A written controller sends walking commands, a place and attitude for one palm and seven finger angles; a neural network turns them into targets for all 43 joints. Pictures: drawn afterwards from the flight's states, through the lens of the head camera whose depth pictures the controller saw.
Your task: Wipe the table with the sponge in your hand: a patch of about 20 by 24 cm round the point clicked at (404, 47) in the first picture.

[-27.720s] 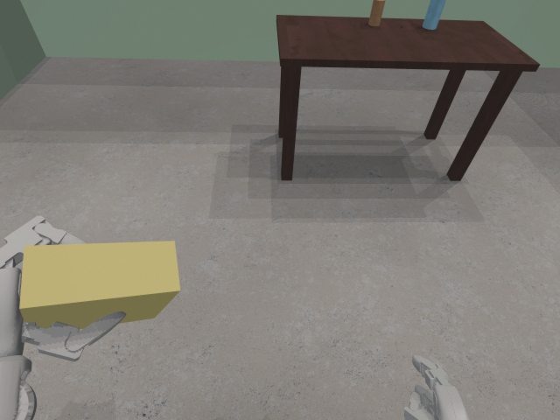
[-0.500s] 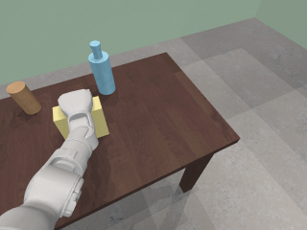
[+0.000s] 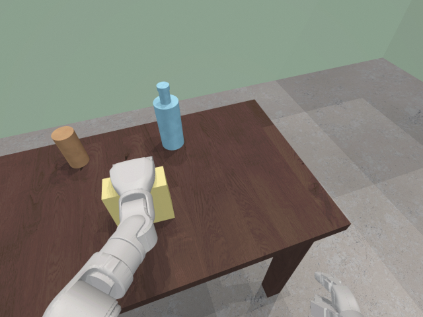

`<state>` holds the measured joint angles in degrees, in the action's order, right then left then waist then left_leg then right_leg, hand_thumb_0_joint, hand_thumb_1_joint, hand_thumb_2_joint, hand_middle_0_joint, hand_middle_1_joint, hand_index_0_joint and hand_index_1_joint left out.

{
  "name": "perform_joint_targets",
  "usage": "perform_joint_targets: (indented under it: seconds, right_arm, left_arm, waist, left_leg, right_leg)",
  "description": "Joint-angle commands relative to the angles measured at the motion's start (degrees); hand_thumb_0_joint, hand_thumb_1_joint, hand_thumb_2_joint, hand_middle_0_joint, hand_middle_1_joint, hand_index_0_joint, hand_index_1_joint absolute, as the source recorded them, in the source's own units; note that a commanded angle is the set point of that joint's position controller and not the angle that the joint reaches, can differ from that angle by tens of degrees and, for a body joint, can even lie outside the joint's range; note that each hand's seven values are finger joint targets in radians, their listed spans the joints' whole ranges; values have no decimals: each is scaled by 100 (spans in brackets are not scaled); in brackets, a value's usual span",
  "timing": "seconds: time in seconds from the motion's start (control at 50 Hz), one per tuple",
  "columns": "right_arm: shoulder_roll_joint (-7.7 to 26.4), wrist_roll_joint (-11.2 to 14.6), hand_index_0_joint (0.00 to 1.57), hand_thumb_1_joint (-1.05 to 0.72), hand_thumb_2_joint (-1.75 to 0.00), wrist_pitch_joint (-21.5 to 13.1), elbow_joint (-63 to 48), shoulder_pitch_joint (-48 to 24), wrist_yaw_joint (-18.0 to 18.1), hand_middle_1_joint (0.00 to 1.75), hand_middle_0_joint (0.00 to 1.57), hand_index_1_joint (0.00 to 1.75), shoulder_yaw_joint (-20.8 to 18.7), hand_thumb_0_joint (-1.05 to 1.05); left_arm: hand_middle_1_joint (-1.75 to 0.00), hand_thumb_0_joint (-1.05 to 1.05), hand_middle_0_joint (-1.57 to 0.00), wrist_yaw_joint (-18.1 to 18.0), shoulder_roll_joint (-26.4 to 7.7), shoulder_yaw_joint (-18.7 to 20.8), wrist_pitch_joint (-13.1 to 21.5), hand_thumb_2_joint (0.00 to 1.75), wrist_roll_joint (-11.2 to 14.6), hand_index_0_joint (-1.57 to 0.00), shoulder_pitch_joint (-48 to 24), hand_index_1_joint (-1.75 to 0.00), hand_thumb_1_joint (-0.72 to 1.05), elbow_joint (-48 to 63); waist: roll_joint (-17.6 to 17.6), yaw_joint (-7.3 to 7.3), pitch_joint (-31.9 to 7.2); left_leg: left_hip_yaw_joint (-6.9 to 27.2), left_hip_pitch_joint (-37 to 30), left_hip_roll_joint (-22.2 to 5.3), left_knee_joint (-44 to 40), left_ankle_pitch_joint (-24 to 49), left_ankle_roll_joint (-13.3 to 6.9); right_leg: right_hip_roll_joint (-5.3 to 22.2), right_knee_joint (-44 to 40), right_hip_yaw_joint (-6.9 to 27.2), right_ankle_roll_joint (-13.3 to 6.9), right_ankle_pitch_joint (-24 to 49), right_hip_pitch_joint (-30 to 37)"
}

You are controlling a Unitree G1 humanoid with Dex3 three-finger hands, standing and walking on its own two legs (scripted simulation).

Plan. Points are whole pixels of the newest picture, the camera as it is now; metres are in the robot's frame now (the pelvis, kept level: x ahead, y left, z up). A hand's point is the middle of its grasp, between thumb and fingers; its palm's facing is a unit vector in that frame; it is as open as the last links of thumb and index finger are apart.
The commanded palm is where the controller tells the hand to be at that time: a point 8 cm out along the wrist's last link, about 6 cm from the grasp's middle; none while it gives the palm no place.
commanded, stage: wipe back along the third lane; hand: left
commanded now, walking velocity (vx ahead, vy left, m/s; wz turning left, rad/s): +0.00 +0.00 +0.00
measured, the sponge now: (143, 205) +0.36 +0.20 -0.04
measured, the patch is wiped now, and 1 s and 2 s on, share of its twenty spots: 1.00 1.00 1.00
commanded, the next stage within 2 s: slide back across to the middle lane in 1.86 s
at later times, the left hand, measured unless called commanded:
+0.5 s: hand (142, 212) +0.31 +0.18 +0.01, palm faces -0.03 -0.03 -1.00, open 9.7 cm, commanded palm +0.26 +0.16 +0.04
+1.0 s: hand (148, 231) +0.27 +0.16 +0.01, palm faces -0.01 -0.05 -1.00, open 9.7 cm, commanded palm +0.22 +0.14 +0.04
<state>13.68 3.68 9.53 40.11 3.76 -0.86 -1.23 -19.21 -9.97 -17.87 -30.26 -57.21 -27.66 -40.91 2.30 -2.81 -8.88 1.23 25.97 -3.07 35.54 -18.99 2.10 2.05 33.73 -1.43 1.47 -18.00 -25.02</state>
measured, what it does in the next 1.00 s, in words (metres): stands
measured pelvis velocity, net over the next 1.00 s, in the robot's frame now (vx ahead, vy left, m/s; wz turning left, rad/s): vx -0.02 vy -0.01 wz -0.01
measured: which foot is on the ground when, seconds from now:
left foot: down 0.00-1.00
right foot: down 0.00-1.00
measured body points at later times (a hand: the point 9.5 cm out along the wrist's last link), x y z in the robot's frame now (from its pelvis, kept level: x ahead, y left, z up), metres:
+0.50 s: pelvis -0.01 -0.01 +0.00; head -0.02 -0.03 +0.45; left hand +0.31 +0.18 +0.07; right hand +0.20 -0.22 -0.10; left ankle -0.02 +0.14 -0.73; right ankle -0.02 -0.14 -0.73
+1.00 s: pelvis -0.02 -0.01 +0.00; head -0.04 -0.05 +0.45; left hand +0.27 +0.16 +0.07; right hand +0.21 -0.23 -0.09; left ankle -0.02 +0.14 -0.73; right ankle -0.02 -0.14 -0.73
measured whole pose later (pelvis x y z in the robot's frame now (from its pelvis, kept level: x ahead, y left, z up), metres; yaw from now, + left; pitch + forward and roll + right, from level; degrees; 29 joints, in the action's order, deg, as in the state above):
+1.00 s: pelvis -0.02 -0.01 +0.00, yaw +0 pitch +3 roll +0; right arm 13.7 4.9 9.4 39.0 1.8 -2.9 -0.6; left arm -17.6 -9.1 -24.9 -32.0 -58.5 -9.4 -22.1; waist 4.1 -5.1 -7.2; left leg 0.9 19.5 -3.5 34.3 -17.5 3.0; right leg 1.6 35.4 -1.0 0.4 -18.0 -20.2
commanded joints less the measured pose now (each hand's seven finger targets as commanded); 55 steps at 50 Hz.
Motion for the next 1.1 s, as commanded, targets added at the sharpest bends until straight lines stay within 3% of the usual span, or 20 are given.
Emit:
perform_joint_targets:
  seconds: [0.0,0.1,0.16,0.2,0.28,0.4,0.44,0.56,0.62,0.66,0.72,0.76,0.8,0.86,0.92,0.96,1.0,1.06,1.08]
  right_arm:
    - [684,24,20,-90,-90,-142,-782,-678,3,30,20,30,-176,0]
    - [681,37,20,-90,-90,-128,-866,-820,-4,30,20,30,-148,0]
    - [677,45,20,-90,-90,-144,-933,-876,-27,30,20,30,-146,0]
    - [669,44,20,-90,-90,-138,-926,-928,-13,30,20,30,-126,0]
    - [668,55,20,-90,-90,-175,-960,-968,-10,30,20,30,-117,0]
    - [632,81,20,-90,-90,-207,-968,-1074,-46,30,20,30,-104,0]
    - [642,79,20,-90,-90,-228,-932,-1054,-39,30,20,30,-119,0]
    - [620,113,20,-90,-90,-257,-974,-1148,-64,30,20,30,-127,0]
    - [608,109,20,-90,-90,-275,-998,-1184,-102,30,20,30,-111,0]
    - [616,124,20,-90,-90,-290,-1015,-1202,-113,30,20,30,-136,0]
    - [589,135,20,-90,-90,-302,-1037,-1291,-120,30,20,30,-99,0]
    - [594,138,20,-90,-90,-312,-1028,-1287,-145,30,20,30,-125,0]
    - [573,142,20,-90,-90,-319,-1042,-1332,-147,30,20,30,-103,0]
    - [591,130,20,-90,-90,-310,-1054,-1352,-188,30,20,30,-134,0]
    - [563,138,20,-90,-90,-297,-1091,-1441,-216,30,20,30,-99,0]
    - [589,137,20,-90,-90,-292,-1061,-1449,-214,30,20,30,-121,0]
    - [556,139,20,-90,-90,-305,-1051,-1438,-199,30,20,30,-109,0]
    - [594,110,20,-90,-90,-313,-1008,-1406,-198,30,20,30,-138,0]
    - [556,122,20,-90,-90,-309,-1068,-1457,-202,30,20,30,-113,0]
  left_arm:
    - [-160,0,-120,325,83,-143,-107,130,123,-120,-502,-160,10,691]
    - [-160,0,-120,404,63,-182,-139,130,103,-120,-151,-160,10,1031]
    - [-160,0,-120,435,45,-143,-105,130,128,-120,228,-160,10,1255]
    - [-160,0,-120,430,66,-229,-109,130,103,-120,173,-160,10,1353]
    - [-160,0,-120,410,-67,-87,-127,130,130,-120,455,-160,10,1518]
    - [-160,0,-120,415,193,-417,-154,130,118,-120,405,-160,10,1576]
    - [-160,0,-120,404,173,-383,-138,130,114,-120,438,-160,10,1480]
    - [-160,0,-120,386,197,-369,-108,130,175,-120,685,-160,10,1594]
    - [-160,0,-120,385,377,-594,-98,130,196,-120,778,-160,10,1656]
    - [-160,0,-120,369,216,-394,-88,130,248,-120,910,-160,10,1729]
    - [-160,0,-120,373,384,-618,-108,130,250,-120,987,-160,10,1829]
    - [-160,0,-120,368,289,-509,-106,130,253,-120,1035,-160,10,1863]
    - [-160,0,-120,371,393,-647,-116,130,261,-120,1063,-160,10,1902]
    - [-160,0,-120,381,259,-476,-121,130,255,-120,1490,-160,10,2030]
    - [-160,0,-120,408,401,-687,-134,130,246,-120,1617,-160,10,2203]
    - [-160,0,-120,402,187,-495,-141,130,206,-120,1491,-160,10,2262]
    - [-160,0,-120,387,342,-656,-131,130,199,-120,1375,-160,10,2215]
    - [-160,0,-120,358,128,-378,-135,130,159,-120,1599,-160,10,2200]
    - [-160,0,-120,364,282,-548,-138,130,176,-120,1638,-160,10,2284]
  waist:
    - [-670,110,-1029]
    - [-688,15,-1005]
    - [-902,-25,-1060]
    - [-846,4,-834]
    - [-789,-91,-822]
    - [-696,-57,-658]
    - [-870,-56,-607]
    - [-848,-120,-630]
    - [-864,-113,-498]
    - [-944,-166,-562]
    - [-857,-151,-337]
    - [-884,-182,-400]
    - [-902,-164,-309]
    - [-971,-256,-453]
    - [-919,-231,-283]
    - [-962,-234,-270]
    - [-933,-182,-141]
    - [-978,-275,-399]
    - [-935,-256,-395]
  left_leg:
    - [-347,-837,385,-226,2134,-295]
    - [-325,-883,402,-261,2097,-286]
    - [-310,-861,406,-255,2144,-292]
    - [-326,-834,416,-297,1899,-293]
    - [-323,-841,424,-352,1789,-286]
    - [-289,-845,411,-417,1458,-289]
    - [-283,-808,415,-414,1359,-299]
    - [-277,-808,409,-481,1212,-291]
    - [-283,-811,414,-480,1118,-304]
    - [-281,-784,405,-503,1087,-302]
    - [-311,-802,421,-524,970,-304]
    - [-291,-826,413,-529,988,-302]
    - [-316,-842,422,-525,954,-313]
    - [-310,-872,423,-504,1124,-309]
    - [-329,-891,427,-494,1097,-313]
    - [-295,-893,415,-504,1061,-302]
    - [-320,-877,429,-497,986,-315]
    - [-312,-906,434,-461,1141,-303]
    - [-337,-903,448,-447,1176,-311]
  right_leg:
    - [-313,-211,-373,-471,2740,844]
    - [-311,-186,-363,-498,2648,929]
    - [-309,-163,-362,-489,2808,1078]
    - [-307,-239,-338,-473,2498,948]
    - [-323,-266,-310,-483,2300,998]
    - [-357,-318,-327,-498,1683,758]
    - [-366,-352,-304,-495,1579,733]
    - [-373,-398,-278,-497,1295,768]
    - [-383,-416,-283,-495,1170,693]
    - [-381,-441,-250,-489,1143,793]
    - [-370,-501,-235,-468,964,690]
    - [-389,-502,-235,-486,950,726]
    - [-380,-523,-215,-469,924,701]
    - [-377,-498,-181,-481,1207,895]
    - [-365,-508,-178,-467,1163,830]
    - [-384,-534,-146,-479,1092,793]
    - [-384,-523,-169,-462,1033,701]
    - [-391,-483,-108,-485,1311,862]
    - [-368,-436,-113,-471,1427,899]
